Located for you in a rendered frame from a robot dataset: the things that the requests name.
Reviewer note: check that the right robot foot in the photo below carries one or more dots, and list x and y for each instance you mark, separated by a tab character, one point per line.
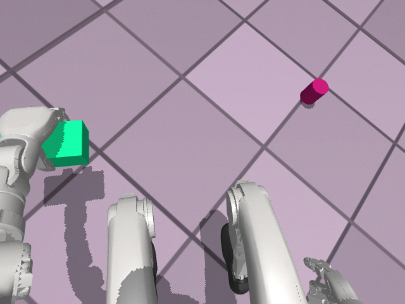
237	286

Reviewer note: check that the left robot hand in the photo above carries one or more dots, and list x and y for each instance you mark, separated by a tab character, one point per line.
37	123

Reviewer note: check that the right robot hand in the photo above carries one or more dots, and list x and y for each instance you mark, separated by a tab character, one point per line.
336	288

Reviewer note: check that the left robot arm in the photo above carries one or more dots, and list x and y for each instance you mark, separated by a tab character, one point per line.
18	159

